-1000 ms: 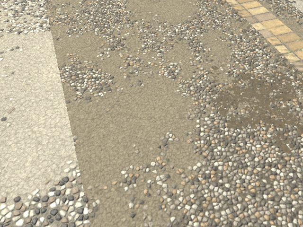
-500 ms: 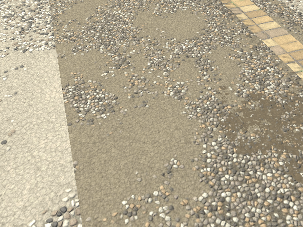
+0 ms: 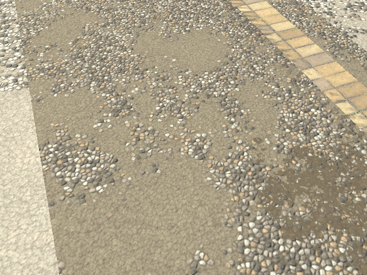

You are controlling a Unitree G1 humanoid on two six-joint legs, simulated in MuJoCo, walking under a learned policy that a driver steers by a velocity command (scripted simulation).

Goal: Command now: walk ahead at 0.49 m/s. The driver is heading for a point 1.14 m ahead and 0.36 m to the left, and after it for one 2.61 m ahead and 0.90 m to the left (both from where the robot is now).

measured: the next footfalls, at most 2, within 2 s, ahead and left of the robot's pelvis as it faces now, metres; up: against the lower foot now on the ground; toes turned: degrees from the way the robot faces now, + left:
right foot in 0.30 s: +0.34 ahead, -0.17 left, +0.00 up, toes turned -2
left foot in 0.80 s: +0.50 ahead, +0.06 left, +0.00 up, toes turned +16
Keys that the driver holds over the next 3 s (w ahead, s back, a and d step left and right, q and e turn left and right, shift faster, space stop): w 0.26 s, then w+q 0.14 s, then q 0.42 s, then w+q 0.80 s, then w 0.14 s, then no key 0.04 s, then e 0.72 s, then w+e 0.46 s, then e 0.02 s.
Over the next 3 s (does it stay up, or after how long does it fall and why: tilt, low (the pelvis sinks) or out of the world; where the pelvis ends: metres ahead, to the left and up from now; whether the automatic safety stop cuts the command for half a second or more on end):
stays up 0.90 0.31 0.00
